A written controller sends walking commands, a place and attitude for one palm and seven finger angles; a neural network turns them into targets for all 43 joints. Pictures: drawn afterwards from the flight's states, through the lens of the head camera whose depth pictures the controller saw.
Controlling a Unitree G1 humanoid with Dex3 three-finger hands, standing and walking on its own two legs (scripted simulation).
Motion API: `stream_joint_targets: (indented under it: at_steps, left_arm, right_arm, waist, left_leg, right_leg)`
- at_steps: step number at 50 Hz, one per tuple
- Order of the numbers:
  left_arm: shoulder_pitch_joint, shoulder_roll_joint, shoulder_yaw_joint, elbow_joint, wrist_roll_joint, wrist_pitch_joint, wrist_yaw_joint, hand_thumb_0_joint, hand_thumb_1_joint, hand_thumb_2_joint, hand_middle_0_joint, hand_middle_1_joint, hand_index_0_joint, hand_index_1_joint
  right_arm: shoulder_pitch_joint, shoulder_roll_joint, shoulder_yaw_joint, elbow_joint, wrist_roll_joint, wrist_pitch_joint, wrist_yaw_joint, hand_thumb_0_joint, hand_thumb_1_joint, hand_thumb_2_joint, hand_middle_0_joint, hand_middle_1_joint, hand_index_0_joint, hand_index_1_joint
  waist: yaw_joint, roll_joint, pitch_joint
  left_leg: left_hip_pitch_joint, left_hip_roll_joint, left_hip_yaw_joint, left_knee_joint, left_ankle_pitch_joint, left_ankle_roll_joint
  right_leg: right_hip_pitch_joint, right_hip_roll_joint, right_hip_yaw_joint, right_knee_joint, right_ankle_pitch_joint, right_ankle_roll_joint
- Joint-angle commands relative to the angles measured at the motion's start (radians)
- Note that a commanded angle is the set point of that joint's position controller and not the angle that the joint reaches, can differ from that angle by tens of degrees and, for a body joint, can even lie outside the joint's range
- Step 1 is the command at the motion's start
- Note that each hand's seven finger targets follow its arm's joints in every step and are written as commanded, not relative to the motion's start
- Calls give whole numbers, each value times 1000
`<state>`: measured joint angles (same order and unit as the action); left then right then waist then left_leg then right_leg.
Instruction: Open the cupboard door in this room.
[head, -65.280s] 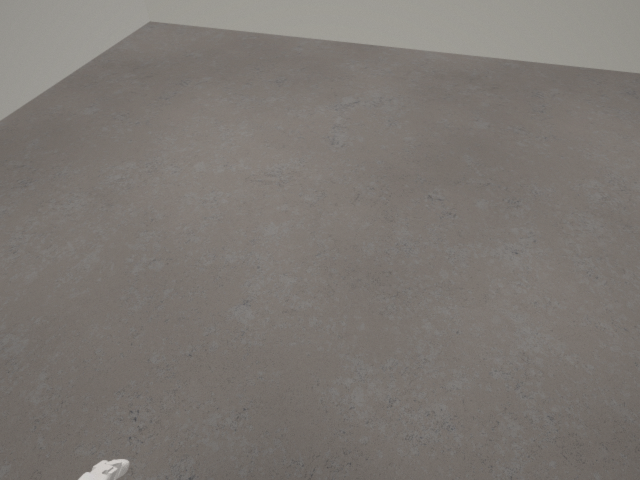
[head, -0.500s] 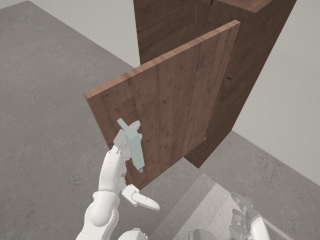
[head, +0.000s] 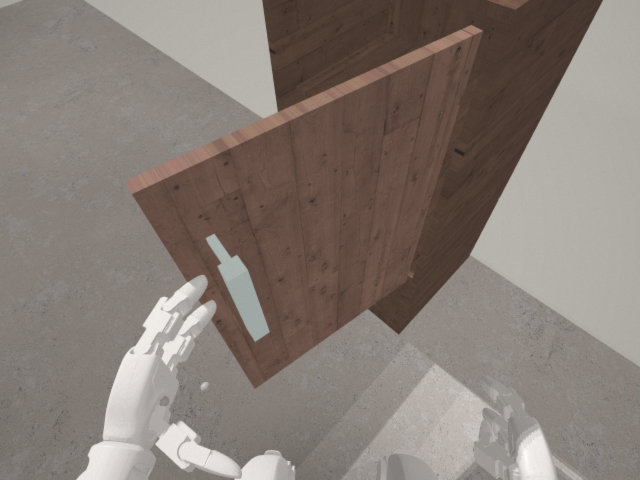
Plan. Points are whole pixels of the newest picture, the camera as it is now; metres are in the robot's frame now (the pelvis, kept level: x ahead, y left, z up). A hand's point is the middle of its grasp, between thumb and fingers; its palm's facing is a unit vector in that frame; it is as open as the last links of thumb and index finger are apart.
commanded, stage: slide the hand sideways off the handle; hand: left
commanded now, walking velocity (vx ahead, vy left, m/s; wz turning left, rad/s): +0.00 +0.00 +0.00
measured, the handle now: (238, 290) +0.32 +0.12 +0.07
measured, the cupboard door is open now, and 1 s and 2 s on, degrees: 80 80 80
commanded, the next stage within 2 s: draw the hand back to the body in 0.20 s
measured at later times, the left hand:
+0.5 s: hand (143, 402) +0.19 +0.18 +0.09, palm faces -0.02 -1.00 -0.07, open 16.3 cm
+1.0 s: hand (47, 370) +0.20 +0.24 +0.15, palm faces +0.24 -0.91 -0.35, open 14.9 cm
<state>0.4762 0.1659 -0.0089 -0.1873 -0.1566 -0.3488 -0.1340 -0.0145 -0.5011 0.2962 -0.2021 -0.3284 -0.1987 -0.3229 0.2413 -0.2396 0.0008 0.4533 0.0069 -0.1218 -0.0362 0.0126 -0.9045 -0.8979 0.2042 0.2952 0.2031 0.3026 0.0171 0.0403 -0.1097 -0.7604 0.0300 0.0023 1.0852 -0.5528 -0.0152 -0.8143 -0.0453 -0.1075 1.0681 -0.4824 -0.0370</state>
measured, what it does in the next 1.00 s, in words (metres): rises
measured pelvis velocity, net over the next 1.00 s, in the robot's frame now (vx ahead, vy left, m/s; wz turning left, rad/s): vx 0.01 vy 0.03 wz -0.01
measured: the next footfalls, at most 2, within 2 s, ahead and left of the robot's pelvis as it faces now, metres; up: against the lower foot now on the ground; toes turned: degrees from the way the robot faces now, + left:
none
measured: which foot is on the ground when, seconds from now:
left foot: down 0.00-1.00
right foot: down 0.00-1.00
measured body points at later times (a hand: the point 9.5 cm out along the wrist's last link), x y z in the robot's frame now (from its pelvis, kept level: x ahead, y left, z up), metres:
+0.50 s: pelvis -0.01 +0.01 +0.00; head +0.03 +0.01 +0.45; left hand +0.18 +0.24 +0.10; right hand +0.18 -0.21 -0.07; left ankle -0.01 +0.13 -0.66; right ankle +0.03 -0.10 -0.66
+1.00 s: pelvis +0.01 +0.03 +0.05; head +0.01 +0.02 +0.50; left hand +0.18 +0.29 +0.17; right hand +0.19 -0.19 -0.02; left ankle -0.01 +0.13 -0.66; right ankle +0.03 -0.10 -0.66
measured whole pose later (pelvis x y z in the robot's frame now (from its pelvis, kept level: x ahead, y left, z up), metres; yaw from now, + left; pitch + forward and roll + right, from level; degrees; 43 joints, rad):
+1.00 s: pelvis +0.01 +0.03 +0.05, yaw -1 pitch +2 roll -2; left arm 0.59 0.30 0.14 -0.42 -0.05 -0.03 0.09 -0.01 -0.25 0.40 -0.16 -0.30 -0.16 -0.30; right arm 0.26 -0.23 0.05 0.53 0.02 -0.16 -0.10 0.01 -0.90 -0.90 0.21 0.30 0.20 0.30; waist 0.05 0.05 -0.05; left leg -0.36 0.01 0.03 0.75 -0.43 0.03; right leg -0.40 -0.04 -0.09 0.70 -0.34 0.01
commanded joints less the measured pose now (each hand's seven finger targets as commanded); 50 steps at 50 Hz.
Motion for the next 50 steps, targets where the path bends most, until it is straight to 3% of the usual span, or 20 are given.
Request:
stream_joint_targets:
  at_steps: [1, 4, 7, 8, 11, 14, 16, 19, 25, 29, 35, 36, 38, 40, 41, 42, 43, 44, 46, 50]
  left_arm:
    - [10, 106, 147, -186, -59, -60, -17, 0, -500, 300, -150, -300, -150, -300]
    - [50, 127, 191, -194, -82, -58, -41, 0, -500, 300, -150, -300, -150, -300]
    - [85, 117, 200, -174, -103, -54, -65, 0, -500, 300, -150, -300, -150, -300]
    - [64, 131, 205, -191, -107, -61, -76, 0, -500, 300, -150, -300, -150, -300]
    - [37, 103, 143, -215, -114, -81, -110, 0, -500, 300, -150, -300, -150, -300]
    - [23, 111, 130, -221, -115, -93, -130, 0, -500, 300, -150, -300, -150, -300]
    - [22, 163, 181, -251, -119, -89, -121, 0, -500, 300, -150, -300, -150, -300]
    - [36, 185, 214, -306, -119, -56, -96, 0, -500, 300, -150, -300, -150, -300]
    - [59, 148, 192, -303, -129, 23, -76, 0, -500, 300, -150, -300, -150, -300]
    - [40, 157, 178, -335, -123, 59, -86, 0, -500, 300, -150, -300, -150, -300]
    - [41, 192, 244, -369, -132, 96, -73, 0, -500, 300, -150, -300, -150, -300]
    - [40, 206, 264, -359, -133, 103, -72, 0, -465, 315, -151, -300, -151, -300]
    - [36, 192, 257, -380, -143, 114, -80, 0, -395, 345, -154, -300, -154, -300]
    - [33, 196, 262, -392, -146, 127, -89, 0, -325, 375, -156, -300, -156, -300]
    - [51, 363, 315, -419, 24, 174, 67, 0, -290, 390, -158, -300, -158, -300]
    - [67, 250, 242, -447, 42, 207, 132, 0, -255, 405, -159, -300, -159, -300]
    - [66, 225, 213, -447, 71, 226, 178, 0, -220, 420, -160, -300, -160, -300]
    - [74, 234, 219, -454, 88, 241, 209, 0, -185, 435, -161, -300, -161, -300]
    - [69, 260, 239, -445, 111, 254, 248, 0, -115, 465, -164, -300, -164, -300]
    - [39, 266, 249, -457, 132, 252, 278, 0, 25, 525, -169, -300, -169, -300]
  right_arm:
    - [-34, -93, -43, -158, 6, -58, -21, 0, -900, -900, 200, 300, 200, 300]
    - [-42, -90, -46, -159, 12, -56, -24, 0, -900, -900, 200, 300, 200, 300]
    - [-51, -87, -48, -160, 15, -52, -27, 0, -900, -900, 200, 300, 200, 300]
    - [-52, -91, -49, -159, 16, -54, -29, 0, -900, -900, 200, 300, 200, 300]
    - [-51, -98, -45, -163, 16, -70, -29, 0, -900, -900, 200, 300, 200, 300]
    - [-41, -106, -45, -161, 15, -84, -32, 0, -900, -900, 200, 300, 200, 300]
    - [-41, -107, -48, -160, 15, -86, -35, 0, -900, -900, 200, 300, 200, 300]
    - [-42, -100, -42, -180, 25, -81, -38, 0, -900, -900, 200, 300, 200, 300]
    - [-51, -98, -25, -181, 35, -85, -44, 0, -900, -900, 200, 300, 200, 300]
    - [-53, -105, -14, -179, 34, -100, -44, 0, -900, -900, 200, 300, 200, 300]
    - [-55, -101, -3, -166, 34, -124, -45, 0, -900, -900, 200, 300, 200, 300]
    - [-57, -104, -4, -157, 34, -126, -46, 0, -900, -900, 200, 300, 200, 300]
    - [-62, -104, 0, -151, 37, -136, -45, 0, -900, -900, 200, 300, 200, 300]
    - [-61, -105, 3, -145, 39, -146, -44, 0, -900, -900, 200, 300, 200, 300]
    - [-55, -101, -10, -131, 21, -125, -69, 0, -900, -900, 200, 300, 200, 300]
    - [-64, -84, 2, -138, 13, -119, -75, 0, -900, -900, 200, 300, 200, 300]
    - [-54, -84, 6, -119, 12, -112, -75, 0, -900, -900, 200, 300, 200, 300]
    - [-55, -85, 6, -110, 10, -104, -76, 0, -900, -900, 200, 300, 200, 300]
    - [-74, -91, 7, -93, 7, -97, -78, 0, -900, -900, 200, 300, 200, 300]
    - [-87, -91, 10, -69, 0, -97, -79, 0, -900, -900, 200, 300, 200, 300]
  waist:
    - [-5, -106, -213]
    - [9, -77, -223]
    - [5, -101, -197]
    - [0, -81, -201]
    - [-24, -63, -176]
    - [-25, -48, -181]
    - [-10, -35, -201]
    - [8, 2, -212]
    - [1, -11, -142]
    - [-4, -2, -109]
    - [17, 8, -81]
    - [18, -13, -85]
    - [18, 29, -78]
    - [20, 22, -77]
    - [60, -3, -103]
    - [29, -1, -29]
    - [24, 43, -5]
    - [26, 55, -2]
    - [31, 16, 0]
    - [28, 24, 19]
  left_leg:
    - [-42, -57, -5, -104, 262, 22]
    - [-35, -58, -1, -107, 264, 20]
    - [-49, -58, -3, -107, 253, 19]
    - [-44, -57, -4, -103, 251, 20]
    - [-32, -54, -13, -98, 249, 26]
    - [-23, -51, -20, -98, 234, 25]
    - [-18, -51, -22, -104, 237, 26]
    - [34, -52, -20, -151, 231, 25]
    - [92, -44, -34, -229, 215, 23]
    - [133, -38, -46, -274, 218, 22]
    - [188, -32, -52, -331, 240, 15]
    - [192, -31, -52, -335, 245, 16]
    - [221, -32, -49, -349, 266, 13]
    - [244, -30, -53, -365, 290, 10]
    - [244, -18, -34, -413, 267, 24]
    - [255, -25, -25, -433, 249, 25]
    - [278, -20, -26, -448, 263, 24]
    - [303, -15, -25, -460, 288, 25]
    - [346, -9, -32, -494, 330, 26]
    - [431, -5, -26, -561, 382, 25]
  right_leg:
    - [315, 20, 145, -199, 267, 21]
    - [325, 17, 147, -198, 271, 21]
    - [326, 15, 152, -211, 259, 28]
    - [313, 15, 152, -209, 253, 28]
    - [267, 23, 139, -205, 225, 22]
    - [226, 29, 117, -187, 178, 17]
    - [243, 33, 115, -187, 163, 10]
    - [269, 38, 97, -207, 145, 10]
    - [285, 49, 59, -255, 135, 14]
    - [297, 53, 39, -271, 147, 15]
    - [340, 57, 20, -302, 172, 12]
    - [356, 58, 21, -311, 174, 12]
    - [368, 57, 21, -322, 203, 13]
    - [384, 58, 13, -331, 229, 14]
    - [452, 35, 74, -390, 201, 1]
    - [439, 29, 70, -423, 188, 9]
    - [451, 24, 62, -432, 195, 9]
    - [466, 23, 57, -443, 215, 10]
    - [509, 28, 50, -473, 240, 9]
    - [571, 24, 45, -523, 278, 15]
